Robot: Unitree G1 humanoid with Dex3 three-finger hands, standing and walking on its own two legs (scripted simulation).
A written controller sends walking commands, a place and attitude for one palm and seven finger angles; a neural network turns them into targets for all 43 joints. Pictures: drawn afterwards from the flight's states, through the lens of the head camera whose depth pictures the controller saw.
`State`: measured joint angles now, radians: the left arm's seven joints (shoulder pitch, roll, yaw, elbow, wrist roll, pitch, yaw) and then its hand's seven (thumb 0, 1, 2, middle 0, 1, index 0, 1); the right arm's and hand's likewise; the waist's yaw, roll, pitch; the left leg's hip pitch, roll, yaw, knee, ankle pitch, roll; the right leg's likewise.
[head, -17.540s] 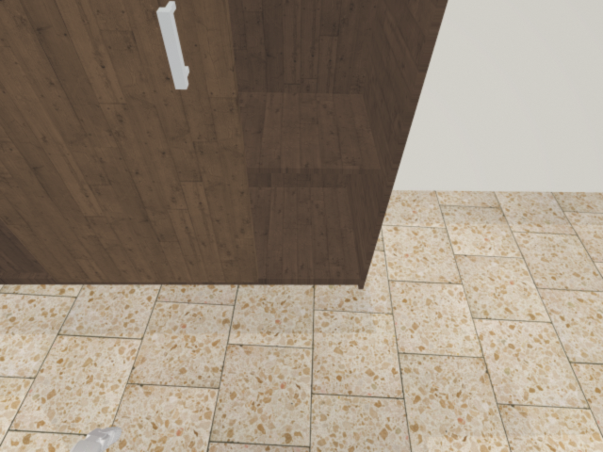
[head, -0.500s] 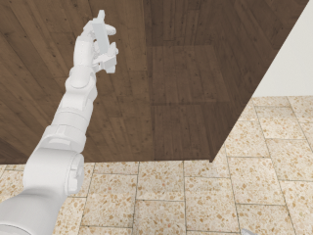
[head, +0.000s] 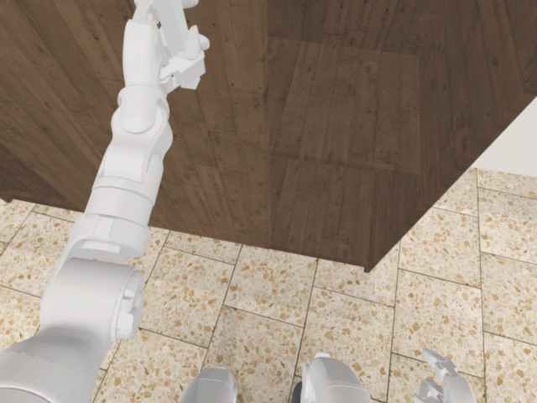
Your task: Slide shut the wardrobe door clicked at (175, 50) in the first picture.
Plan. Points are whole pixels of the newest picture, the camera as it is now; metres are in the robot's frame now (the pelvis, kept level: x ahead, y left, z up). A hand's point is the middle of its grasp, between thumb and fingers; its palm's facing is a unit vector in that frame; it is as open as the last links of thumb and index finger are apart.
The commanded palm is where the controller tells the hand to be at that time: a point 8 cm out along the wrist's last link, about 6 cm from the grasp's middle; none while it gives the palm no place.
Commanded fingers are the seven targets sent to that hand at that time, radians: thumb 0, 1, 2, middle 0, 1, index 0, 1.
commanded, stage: step sideways, sliding the door along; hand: left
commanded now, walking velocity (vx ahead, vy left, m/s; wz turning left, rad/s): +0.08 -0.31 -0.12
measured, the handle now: (184, 28) +0.53 +0.18 +0.18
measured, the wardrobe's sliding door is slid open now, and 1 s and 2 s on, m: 0.36 0.10 0.00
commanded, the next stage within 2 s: stop walking and hold the door there in 1.52 s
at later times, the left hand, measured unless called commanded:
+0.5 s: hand (271, 64) +0.49 +0.06 +0.18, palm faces +0.33 -0.94 -0.06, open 6.7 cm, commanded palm +0.45 +0.03 +0.18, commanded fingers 0.00 0.90 0.90 -0.45 -1.40 -0.45 -1.40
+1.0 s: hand (408, 86) +0.47 -0.10 +0.18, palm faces +0.30 -0.95 -0.06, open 6.8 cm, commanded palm +0.43 -0.13 +0.18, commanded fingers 0.00 0.90 0.90 -0.45 -1.40 -0.45 -1.40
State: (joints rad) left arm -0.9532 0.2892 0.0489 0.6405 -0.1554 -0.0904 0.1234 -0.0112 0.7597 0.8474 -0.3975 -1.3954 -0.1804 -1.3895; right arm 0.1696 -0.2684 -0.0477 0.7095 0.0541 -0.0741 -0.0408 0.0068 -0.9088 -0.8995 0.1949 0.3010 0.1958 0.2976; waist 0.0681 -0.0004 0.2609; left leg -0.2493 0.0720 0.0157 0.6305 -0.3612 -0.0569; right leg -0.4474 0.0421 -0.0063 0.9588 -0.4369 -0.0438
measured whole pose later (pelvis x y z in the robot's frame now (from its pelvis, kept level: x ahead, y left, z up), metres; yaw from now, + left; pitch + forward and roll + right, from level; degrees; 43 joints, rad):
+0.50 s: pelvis +0.09 -0.16 +0.00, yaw +5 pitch -2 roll +0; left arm -0.61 0.20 0.10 0.12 -0.10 -0.07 0.12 -0.01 0.73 0.86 -0.45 -1.40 -0.13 -1.34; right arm 0.05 -0.23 -0.06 0.59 0.04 -0.12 0.01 0.01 -0.91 -0.90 0.19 0.30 0.20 0.30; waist 0.15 0.04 0.31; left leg -0.15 0.23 0.08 0.54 -0.31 -0.14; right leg -0.42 0.01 -0.02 0.83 -0.39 -0.01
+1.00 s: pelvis +0.12 -0.28 +0.01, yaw +3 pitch -2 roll +0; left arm -0.32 0.14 0.04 -0.17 -0.04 -0.12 0.17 -0.03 0.74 0.83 -0.45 -1.40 -0.10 -1.27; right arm 0.06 -0.20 -0.04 0.56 0.02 -0.12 0.05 0.01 -0.91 -0.90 0.19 0.30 0.20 0.30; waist 0.14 0.04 0.32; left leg -0.13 0.21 0.17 0.50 -0.29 -0.12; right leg -0.47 0.01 -0.01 1.01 -0.42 0.00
